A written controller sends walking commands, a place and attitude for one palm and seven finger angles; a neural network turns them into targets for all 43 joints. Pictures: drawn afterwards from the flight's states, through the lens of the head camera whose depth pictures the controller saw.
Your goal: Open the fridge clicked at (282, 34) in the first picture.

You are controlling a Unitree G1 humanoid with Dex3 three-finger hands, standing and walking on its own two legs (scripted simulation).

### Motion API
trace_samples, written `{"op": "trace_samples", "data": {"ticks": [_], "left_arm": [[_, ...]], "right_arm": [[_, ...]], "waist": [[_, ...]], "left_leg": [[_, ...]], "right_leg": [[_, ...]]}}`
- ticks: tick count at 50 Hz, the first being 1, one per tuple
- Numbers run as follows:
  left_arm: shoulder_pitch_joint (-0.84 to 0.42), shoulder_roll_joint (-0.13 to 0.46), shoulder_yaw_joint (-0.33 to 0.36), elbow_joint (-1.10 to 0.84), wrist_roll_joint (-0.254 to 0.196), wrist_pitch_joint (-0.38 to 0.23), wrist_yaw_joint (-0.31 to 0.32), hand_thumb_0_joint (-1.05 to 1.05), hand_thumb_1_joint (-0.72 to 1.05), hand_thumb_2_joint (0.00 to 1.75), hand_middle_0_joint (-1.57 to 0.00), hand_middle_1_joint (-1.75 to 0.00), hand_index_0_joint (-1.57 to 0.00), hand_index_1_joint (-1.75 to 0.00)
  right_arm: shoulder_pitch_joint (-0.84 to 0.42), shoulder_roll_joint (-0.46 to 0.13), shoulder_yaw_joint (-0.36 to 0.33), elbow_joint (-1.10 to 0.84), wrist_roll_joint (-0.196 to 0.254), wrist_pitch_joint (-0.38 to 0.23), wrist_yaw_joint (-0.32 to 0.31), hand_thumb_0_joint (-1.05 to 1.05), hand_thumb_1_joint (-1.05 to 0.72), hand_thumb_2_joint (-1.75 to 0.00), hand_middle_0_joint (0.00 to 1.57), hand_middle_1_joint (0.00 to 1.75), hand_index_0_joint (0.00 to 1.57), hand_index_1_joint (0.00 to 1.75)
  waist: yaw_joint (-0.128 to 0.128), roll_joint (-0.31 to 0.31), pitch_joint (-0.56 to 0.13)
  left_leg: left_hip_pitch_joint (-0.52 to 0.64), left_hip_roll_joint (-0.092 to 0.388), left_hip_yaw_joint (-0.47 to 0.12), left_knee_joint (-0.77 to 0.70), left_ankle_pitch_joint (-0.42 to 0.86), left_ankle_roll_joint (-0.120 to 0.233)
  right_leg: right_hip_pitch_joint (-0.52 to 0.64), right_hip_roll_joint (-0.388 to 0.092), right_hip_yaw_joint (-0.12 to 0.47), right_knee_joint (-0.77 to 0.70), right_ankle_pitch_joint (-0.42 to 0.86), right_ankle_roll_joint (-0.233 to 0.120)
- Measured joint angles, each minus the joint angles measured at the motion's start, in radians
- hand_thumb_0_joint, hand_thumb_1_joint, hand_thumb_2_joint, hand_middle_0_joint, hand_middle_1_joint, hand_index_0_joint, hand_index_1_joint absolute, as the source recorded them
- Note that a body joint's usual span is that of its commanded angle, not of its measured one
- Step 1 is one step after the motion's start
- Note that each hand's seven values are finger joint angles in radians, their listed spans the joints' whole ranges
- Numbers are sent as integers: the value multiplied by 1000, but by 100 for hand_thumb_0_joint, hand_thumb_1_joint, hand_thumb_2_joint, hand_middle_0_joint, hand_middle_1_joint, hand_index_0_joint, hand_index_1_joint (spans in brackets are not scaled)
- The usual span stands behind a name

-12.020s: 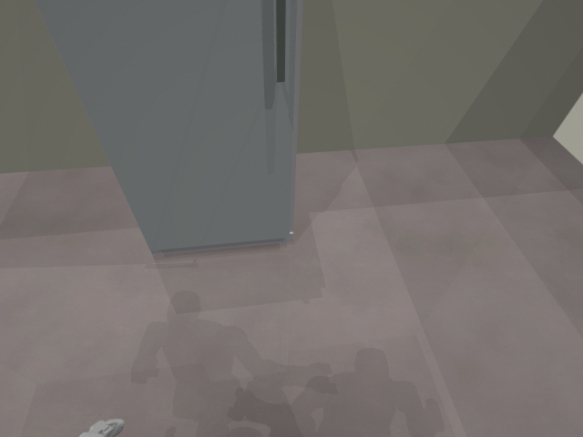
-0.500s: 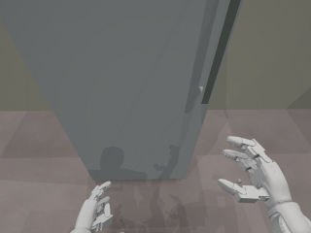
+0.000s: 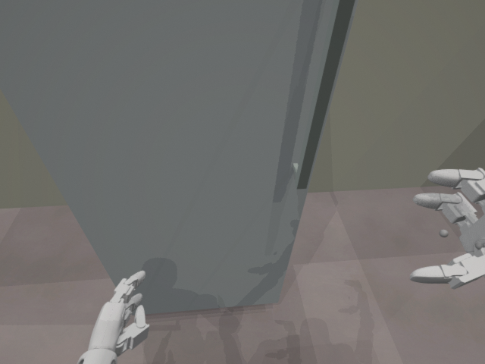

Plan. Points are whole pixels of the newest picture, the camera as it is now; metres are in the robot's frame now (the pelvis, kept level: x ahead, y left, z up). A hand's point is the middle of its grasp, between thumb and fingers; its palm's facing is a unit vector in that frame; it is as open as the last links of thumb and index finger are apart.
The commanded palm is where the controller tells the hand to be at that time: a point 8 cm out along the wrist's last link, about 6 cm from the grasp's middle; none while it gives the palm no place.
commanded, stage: raise the hand to about handle height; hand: right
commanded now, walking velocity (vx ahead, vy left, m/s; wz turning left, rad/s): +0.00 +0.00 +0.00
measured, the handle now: (319, 79) +0.48 -0.12 +0.27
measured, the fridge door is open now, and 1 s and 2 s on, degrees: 0 0 0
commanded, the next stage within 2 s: move the hooked fingers beside the handle in 0.84 s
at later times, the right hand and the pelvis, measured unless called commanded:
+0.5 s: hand (443, 191) +0.29 -0.26 +0.21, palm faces +0.01 +0.99 -0.11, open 14.0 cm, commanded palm +0.23 -0.29 +0.23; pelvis -0.01 +0.02 +0.00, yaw +0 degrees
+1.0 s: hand (458, 192) +0.28 -0.27 +0.22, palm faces +0.00 +0.99 -0.10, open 13.9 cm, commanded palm +0.24 -0.30 +0.23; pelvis +0.00 +0.01 +0.01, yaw +1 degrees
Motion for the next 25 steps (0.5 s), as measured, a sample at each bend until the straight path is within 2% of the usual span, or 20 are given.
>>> {"op": "trace_samples", "data": {"ticks": [4, 9, 13, 17, 22, 25], "left_arm": [[-21, 2, -18, -2, -11, 33, -4, 1, 91, 90, -21, -30, -20, -30], [-36, 4, -29, -9, -17, 79, -2, 1, 91, 90, -21, -30, -20, -30], [-24, 1, -32, -4, -15, 92, -2, 1, 91, 90, -21, -30, -20, -30], [-12, 6, -33, 16, -21, 98, -4, 1, 91, 90, -21, -30, -20, -30], [-19, 37, -21, 14, -40, 120, -12, 1, 91, 90, -21, -30, -20, -30], [-20, 58, -7, -2, -44, 133, -17, 1, 91, 90, -21, -30, -20, -30]], "right_arm": [[-92, -20, -32, 72, 1, 73, 48, 0, 43, -33, 30, 116, 30, 116], [-147, -51, -27, 128, -23, 172, 100, 0, 47, -31, 30, 119, 30, 118], [-171, -73, -63, 107, -10, 163, 112, -1, 49, -30, 30, 120, 30, 119], [-254, -109, -114, 167, 12, 145, 126, -1, 49, -30, 30, 120, 31, 120], [-352, -173, -117, 326, -14, 220, 142, -1, 50, -30, 30, 120, 31, 120], [-323, -159, -89, 319, -26, 257, 163, -1, 50, -30, 30, 120, 30, 120]], "waist": [[-15, -15, 6], [-14, -28, 28], [-9, -27, 27], [-6, -30, 12], [5, -41, 17], [15, -47, 25]], "left_leg": [[14, -4, 9, -20, 9, 8], [14, -9, 14, -35, 20, 17], [34, -20, 14, -55, 26, 25], [50, -28, 17, -67, 28, 30], [14, -26, 13, -49, 30, 32], [-13, -21, 3, -32, 30, 30]], "right_leg": [[12, -4, 9, -22, 14, 6], [14, -8, 13, -43, 31, 13], [35, -18, 13, -62, 37, 21], [49, -25, 16, -72, 39, 27], [18, -23, 11, -60, 43, 30], [-3, -19, 2, -51, 44, 26]]}}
